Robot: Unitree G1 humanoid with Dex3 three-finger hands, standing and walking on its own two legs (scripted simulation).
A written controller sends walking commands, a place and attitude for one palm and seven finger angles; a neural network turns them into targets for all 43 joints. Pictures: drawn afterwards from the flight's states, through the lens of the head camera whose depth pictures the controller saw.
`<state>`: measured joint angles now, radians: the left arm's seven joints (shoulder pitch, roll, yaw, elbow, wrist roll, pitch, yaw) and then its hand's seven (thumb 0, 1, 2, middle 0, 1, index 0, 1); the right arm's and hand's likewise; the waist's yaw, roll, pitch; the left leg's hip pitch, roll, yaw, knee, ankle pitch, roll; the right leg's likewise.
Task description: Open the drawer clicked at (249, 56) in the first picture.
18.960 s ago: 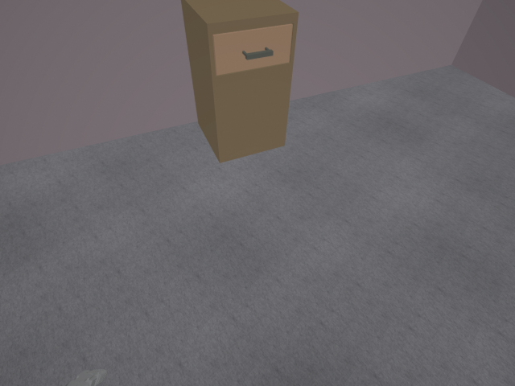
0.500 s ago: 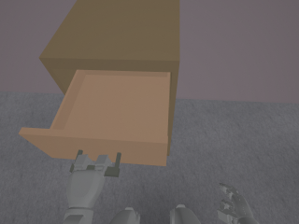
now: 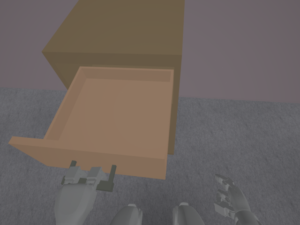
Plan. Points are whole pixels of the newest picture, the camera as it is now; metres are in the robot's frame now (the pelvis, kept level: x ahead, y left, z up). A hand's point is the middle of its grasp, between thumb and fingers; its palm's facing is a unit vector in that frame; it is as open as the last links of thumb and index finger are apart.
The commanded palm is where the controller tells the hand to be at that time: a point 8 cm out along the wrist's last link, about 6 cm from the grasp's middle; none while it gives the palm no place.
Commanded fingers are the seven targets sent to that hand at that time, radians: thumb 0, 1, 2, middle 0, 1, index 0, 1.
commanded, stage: pull the drawer open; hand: left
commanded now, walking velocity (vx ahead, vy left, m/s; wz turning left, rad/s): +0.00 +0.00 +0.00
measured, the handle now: (90, 175) +0.25 +0.18 -0.02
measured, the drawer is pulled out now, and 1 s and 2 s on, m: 0.29 0.30 0.30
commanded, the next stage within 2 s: open the thumb to release the handle in 0.18 s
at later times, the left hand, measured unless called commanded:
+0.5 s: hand (82, 202) +0.18 +0.19 -0.04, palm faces -0.04 -0.12 -0.99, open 6.7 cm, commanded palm +0.15 +0.20 +0.01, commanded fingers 0.00 0.06 0.54 -0.34 -1.26 -0.34 -1.26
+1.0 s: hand (82, 205) +0.18 +0.19 -0.03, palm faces -0.05 -0.14 -0.99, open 13.7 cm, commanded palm +0.16 +0.19 +0.01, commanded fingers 0.00 -0.50 0.30 -0.30 -1.20 -0.30 -1.20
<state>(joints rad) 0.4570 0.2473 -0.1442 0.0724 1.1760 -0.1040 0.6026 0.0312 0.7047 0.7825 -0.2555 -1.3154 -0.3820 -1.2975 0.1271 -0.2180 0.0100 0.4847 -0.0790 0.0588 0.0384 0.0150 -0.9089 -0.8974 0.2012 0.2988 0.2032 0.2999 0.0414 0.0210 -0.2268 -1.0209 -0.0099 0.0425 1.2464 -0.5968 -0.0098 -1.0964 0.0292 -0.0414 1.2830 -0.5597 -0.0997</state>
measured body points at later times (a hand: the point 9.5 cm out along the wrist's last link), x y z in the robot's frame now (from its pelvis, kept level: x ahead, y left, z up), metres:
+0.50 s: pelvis +0.00 +0.00 -0.01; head +0.09 -0.04 +0.42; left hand +0.18 +0.20 +0.02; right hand +0.21 -0.21 -0.14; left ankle +0.00 +0.13 -0.62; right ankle +0.03 -0.06 -0.62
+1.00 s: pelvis -0.01 +0.01 +0.00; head +0.06 -0.02 +0.44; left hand +0.18 +0.20 +0.02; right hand +0.19 -0.21 -0.11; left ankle +0.00 +0.13 -0.62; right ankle +0.03 -0.06 -0.62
